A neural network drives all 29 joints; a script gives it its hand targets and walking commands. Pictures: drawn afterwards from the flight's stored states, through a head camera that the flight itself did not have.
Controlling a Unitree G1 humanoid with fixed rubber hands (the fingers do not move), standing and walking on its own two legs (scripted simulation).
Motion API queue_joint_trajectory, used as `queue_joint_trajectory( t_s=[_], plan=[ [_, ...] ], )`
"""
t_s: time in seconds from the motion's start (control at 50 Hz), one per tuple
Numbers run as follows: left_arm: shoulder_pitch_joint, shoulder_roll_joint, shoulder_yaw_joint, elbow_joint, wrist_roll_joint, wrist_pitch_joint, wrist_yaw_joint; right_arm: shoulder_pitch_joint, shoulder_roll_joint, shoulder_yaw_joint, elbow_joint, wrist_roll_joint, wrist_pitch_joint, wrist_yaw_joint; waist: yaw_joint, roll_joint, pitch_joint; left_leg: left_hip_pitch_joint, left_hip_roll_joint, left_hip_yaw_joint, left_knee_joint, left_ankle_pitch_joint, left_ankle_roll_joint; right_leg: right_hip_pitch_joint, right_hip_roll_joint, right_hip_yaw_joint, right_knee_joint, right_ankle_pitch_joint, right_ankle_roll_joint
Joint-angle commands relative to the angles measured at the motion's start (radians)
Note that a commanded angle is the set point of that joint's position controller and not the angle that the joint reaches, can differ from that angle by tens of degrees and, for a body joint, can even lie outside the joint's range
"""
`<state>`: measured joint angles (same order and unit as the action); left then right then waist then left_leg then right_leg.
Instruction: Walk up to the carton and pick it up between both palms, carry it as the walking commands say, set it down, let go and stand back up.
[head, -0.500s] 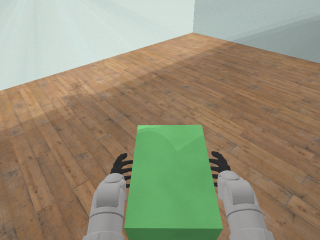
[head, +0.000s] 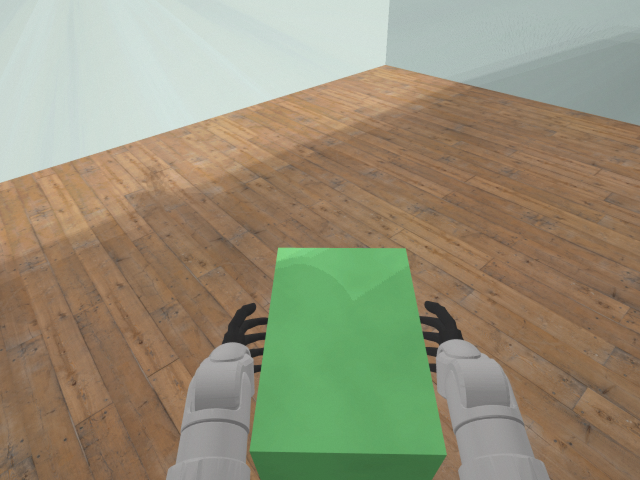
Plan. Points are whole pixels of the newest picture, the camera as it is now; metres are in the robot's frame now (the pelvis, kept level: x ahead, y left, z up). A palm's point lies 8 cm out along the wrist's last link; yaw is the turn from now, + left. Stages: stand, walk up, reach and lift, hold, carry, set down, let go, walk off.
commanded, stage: hold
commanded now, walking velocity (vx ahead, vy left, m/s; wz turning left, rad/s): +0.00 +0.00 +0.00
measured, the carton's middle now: (341, 377) +0.30 +0.00 -0.02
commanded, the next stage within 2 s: carry in 0.24 s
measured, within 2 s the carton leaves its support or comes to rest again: neither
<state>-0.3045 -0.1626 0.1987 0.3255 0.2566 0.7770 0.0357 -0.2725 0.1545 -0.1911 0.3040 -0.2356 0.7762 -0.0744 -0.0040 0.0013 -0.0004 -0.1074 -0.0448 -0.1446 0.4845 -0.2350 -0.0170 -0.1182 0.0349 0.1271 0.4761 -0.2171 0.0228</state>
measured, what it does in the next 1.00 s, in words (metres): steps to the right, turning left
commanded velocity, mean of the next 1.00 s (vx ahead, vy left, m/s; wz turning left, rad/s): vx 0.00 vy -0.16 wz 0.48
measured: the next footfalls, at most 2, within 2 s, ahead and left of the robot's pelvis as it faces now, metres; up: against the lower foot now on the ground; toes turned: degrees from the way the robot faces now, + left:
left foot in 1.02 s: -0.04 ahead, +0.02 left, +0.00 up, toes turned +29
right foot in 1.44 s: +0.07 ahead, -0.28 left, +0.00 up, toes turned +33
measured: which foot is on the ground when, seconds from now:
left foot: down 0.00-0.76, up 0.78-1.00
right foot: down 0.00-1.00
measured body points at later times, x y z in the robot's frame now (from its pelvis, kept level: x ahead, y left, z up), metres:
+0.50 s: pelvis -0.01 -0.03 -0.02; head -0.02 -0.03 +0.43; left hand +0.29 +0.12 +0.05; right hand +0.30 -0.16 +0.05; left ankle +0.02 +0.13 -0.74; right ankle +0.04 -0.13 -0.74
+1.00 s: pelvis -0.05 -0.09 -0.02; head -0.08 -0.09 +0.43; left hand +0.14 +0.13 +0.07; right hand +0.24 -0.14 +0.07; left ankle -0.08 +0.00 -0.73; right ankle +0.02 -0.16 -0.74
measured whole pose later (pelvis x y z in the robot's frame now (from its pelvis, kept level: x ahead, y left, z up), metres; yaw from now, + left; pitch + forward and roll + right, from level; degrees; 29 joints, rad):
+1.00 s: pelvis -0.05 -0.09 -0.02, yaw +21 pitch +5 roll -1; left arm -0.04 -0.13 0.00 -0.41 0.02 1.16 0.18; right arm -0.01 0.13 -0.02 -0.44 -0.03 1.16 -0.19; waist -0.01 -0.01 -0.16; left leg -0.47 0.05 0.10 0.77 -0.41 -0.01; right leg -0.43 -0.09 -0.29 0.62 -0.25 -0.06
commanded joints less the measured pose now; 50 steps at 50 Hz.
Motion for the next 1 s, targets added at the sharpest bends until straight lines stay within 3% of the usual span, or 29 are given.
queue_joint_trajectory(
  t_s=[0.0,0.02,0.2,0.22,0.24,0.26,0.32,0.4,0.42,0.46,0.5,0.54,0.56,0.58,0.6,0.62,0.64,0.68,0.7,0.72,0.74,0.76,0.78,0.8,0.82,0.84,0.9,0.94,0.98],
  plan=[
    [-0.628,-1.053,-0.613,-0.105,-0.316,-0.067,-0.256,-0.635,1.070,0.585,-0.089,0.310,-0.061,0.291,0.000,0.023,-0.297,0.003,-0.031,0.041,-0.088,0.069,0.016,0.107,0.040,-0.048,-0.065,0.070,-0.017],
    [-0.610,-1.039,-0.596,-0.091,-0.302,-0.062,-0.254,-0.648,1.065,0.577,-0.080,0.303,-0.058,0.294,0.000,-0.012,-0.289,0.030,-0.034,0.043,-0.087,0.100,0.014,0.079,0.038,-0.048,-0.072,0.093,-0.013],
    [-0.637,-1.043,-0.593,-0.086,-0.298,-0.063,-0.257,-0.663,1.058,0.571,-0.074,0.303,-0.061,0.297,-0.002,0.016,-0.254,-0.023,-0.034,0.042,-0.099,0.015,0.015,0.089,0.039,-0.054,-0.073,0.027,-0.019],
    [-0.638,-0.990,-0.587,-0.095,-0.291,-0.059,-0.251,-0.730,1.013,0.580,-0.105,0.279,-0.062,0.281,0.002,0.020,-0.267,-0.126,0.138,-0.048,-0.062,0.034,0.017,-0.093,-0.120,-0.008,-0.001,0.072,-0.037],
    [-0.662,-0.991,-0.615,-0.145,-0.314,-0.055,-0.245,-0.732,1.022,0.599,-0.133,0.296,-0.058,0.274,0.004,0.031,-0.244,-0.156,0.164,-0.116,-0.090,-0.061,0.033,-0.121,-0.079,-0.008,0.028,-0.005,-0.037],
    [-0.683,-0.993,-0.624,-0.163,-0.338,-0.048,-0.239,-0.695,1.037,0.610,-0.128,0.297,-0.047,0.264,-0.001,0.006,-0.315,-0.137,0.199,-0.140,-0.070,0.011,0.048,-0.103,-0.073,-0.028,0.072,0.051,-0.034],
    [-0.665,-1.027,-0.705,-0.247,-0.394,-0.015,-0.216,-0.648,1.024,0.637,-0.219,0.318,-0.022,0.237,0.001,0.092,-0.410,-0.136,0.217,-0.165,-0.007,0.206,0.071,-0.105,-0.069,-0.044,0.127,0.102,-0.025],
    [-0.546,-1.037,-0.769,-0.366,-0.432,0.050,-0.175,-0.619,0.992,0.713,-0.413,0.373,0.044,0.190,0.002,0.057,-0.490,-0.187,0.178,-0.106,0.106,0.238,0.043,-0.043,-0.097,-0.040,0.096,0.209,-0.062],
    [-0.561,-1.030,-0.792,-0.433,-0.452,0.066,-0.165,-0.597,0.999,0.728,-0.456,0.388,0.062,0.184,0.001,0.045,-0.497,-0.236,0.150,-0.069,0.155,0.180,0.029,-0.006,-0.143,-0.006,0.075,0.282,-0.083],
    [-0.546,-0.989,-0.800,-0.519,-0.449,0.102,-0.133,-0.549,0.984,0.751,-0.495,0.414,0.107,0.168,-0.003,-0.077,-0.469,-0.353,0.084,0.024,0.261,-0.017,0.000,0.022,-0.245,0.076,0.036,0.354,-0.155],
    [-0.420,-0.970,-0.785,-0.567,-0.443,0.154,-0.100,-0.449,0.963,0.777,-0.551,0.435,0.167,0.147,0.000,-0.169,-0.448,-0.334,0.053,0.154,0.312,-0.198,0.021,-0.076,-0.314,0.050,0.010,0.362,-0.184],
    [-0.291,-0.949,-0.746,-0.588,-0.432,0.193,-0.062,-0.419,0.950,0.799,-0.644,0.471,0.203,0.126,-0.013,-0.131,-0.457,-0.253,0.071,0.129,0.147,-0.094,0.045,-0.119,-0.242,-0.060,0.096,0.390,-0.130],
    [-0.254,-0.915,-0.738,-0.619,-0.426,0.215,-0.043,-0.352,0.920,0.779,-0.648,0.469,0.226,0.117,-0.019,-0.059,-0.465,-0.188,0.111,0.049,0.084,-0.007,0.060,-0.181,-0.209,-0.095,0.158,0.362,-0.093],
    [-0.280,-0.927,-0.768,-0.696,-0.448,0.228,-0.031,-0.344,0.933,0.774,-0.689,0.486,0.235,0.111,-0.023,0.096,-0.490,-0.122,0.242,-0.152,0.014,0.185,0.099,-0.271,-0.139,-0.139,0.247,0.197,-0.042],
    [-0.280,-0.925,-0.766,-0.715,-0.458,0.250,-0.025,-0.305,0.919,0.747,-0.689,0.480,0.252,0.099,-0.014,0.283,-0.482,-0.094,0.378,-0.343,-0.052,0.393,0.144,-0.365,-0.058,-0.186,0.300,-0.149,-0.004],
    [-0.305,-0.904,-0.780,-0.768,-0.473,0.253,-0.020,-0.288,0.901,0.740,-0.717,0.478,0.253,0.090,-0.018,0.359,-0.482,-0.024,0.404,-0.392,-0.058,0.487,0.181,-0.426,-0.025,-0.164,0.300,-0.340,0.005],
    [-0.315,-0.920,-0.788,-0.785,-0.491,0.259,-0.015,-0.328,0.899,0.750,-0.792,0.479,0.259,0.077,-0.020,0.254,-0.481,-0.023,0.373,-0.329,-0.037,0.467,0.171,-0.419,-0.035,-0.152,0.280,-0.328,0.003],
    [-0.281,-0.918,-0.783,-0.857,-0.516,0.266,-0.005,-0.315,0.906,0.769,-0.869,0.495,0.269,0.061,-0.018,0.209,-0.460,-0.090,0.311,-0.226,0.005,0.496,0.119,-0.343,-0.034,-0.180,0.192,-0.220,-0.003],
    [-0.301,-0.914,-0.779,-0.883,-0.524,0.280,0.003,-0.321,0.913,0.749,-0.873,0.494,0.277,0.048,-0.011,0.223,-0.457,-0.211,0.266,-0.154,0.023,0.355,0.075,-0.204,-0.041,-0.199,0.078,-0.125,-0.022],
    [-0.260,-0.899,-0.776,-0.874,-0.529,0.291,0.007,-0.271,0.884,0.741,-0.876,0.469,0.290,0.031,-0.002,0.142,-0.459,-0.267,0.205,-0.063,0.111,0.349,0.047,-0.092,-0.072,-0.189,-0.028,-0.051,-0.035],
    [-0.227,-0.897,-0.769,-0.857,-0.529,0.306,0.009,-0.248,0.875,0.738,-0.886,0.455,0.303,0.020,-0.002,0.020,-0.461,-0.364,0.159,-0.029,0.186,0.244,0.034,0.015,-0.134,-0.123,-0.063,0.033,-0.056],
    [-0.203,-0.872,-0.771,-0.848,-0.529,0.317,0.009,-0.212,0.860,0.728,-0.868,0.434,0.316,0.009,-0.001,-0.140,-0.438,-0.531,0.074,0.063,0.302,-0.038,0.010,0.103,-0.287,0.011,-0.091,0.223,-0.107],
    [-0.160,-0.849,-0.769,-0.846,-0.515,0.323,0.011,-0.192,0.827,0.721,-0.872,0.425,0.329,0.006,0.001,-0.267,-0.441,-0.588,0.047,0.180,0.545,-0.359,0.004,0.025,-0.482,0.138,-0.112,0.290,-0.195],
    [-0.130,-0.842,-0.747,-0.828,-0.496,0.328,0.016,-0.208,0.833,0.731,-0.865,0.443,0.339,0.007,0.010,-0.213,-0.420,-0.542,0.111,0.192,0.628,-0.347,-0.001,-0.062,-0.464,0.058,-0.132,0.199,-0.226],
    [-0.136,-0.849,-0.744,-0.839,-0.499,0.337,0.014,-0.222,0.839,0.732,-0.870,0.450,0.341,0.011,0.007,-0.122,-0.384,-0.562,0.105,0.170,0.670,-0.308,0.003,-0.103,-0.431,0.034,-0.146,0.129,-0.217],
    [-0.154,-0.852,-0.749,-0.848,-0.500,0.333,0.016,-0.220,0.856,0.746,-0.859,0.453,0.343,0.013,0.005,-0.103,-0.374,-0.569,0.119,0.179,0.645,-0.261,0.005,-0.070,-0.389,-0.041,-0.115,0.184,-0.204],
    [-0.164,-0.858,-0.758,-0.892,-0.508,0.329,0.024,-0.205,0.854,0.746,-0.877,0.465,0.344,0.017,0.005,-0.123,-0.378,-0.446,0.100,0.225,0.439,-0.213,0.008,-0.085,-0.292,-0.230,-0.040,0.272,-0.147],
    [-0.164,-0.862,-0.765,-0.908,-0.512,0.332,0.026,-0.233,0.852,0.748,-0.911,0.476,0.346,0.016,0.013,-0.184,-0.418,-0.385,0.071,0.278,0.311,-0.204,0.006,-0.076,-0.298,-0.259,-0.029,0.169,-0.144],
    [-0.141,-0.840,-0.772,-0.911,-0.505,0.343,0.040,-0.168,0.827,0.729,-0.887,0.470,0.358,0.014,-0.009,-0.095,-0.423,-0.262,0.064,0.286,0.056,-0.123,0.022,-0.105,-0.299,-0.278,0.064,0.112,-0.122]
  ],
)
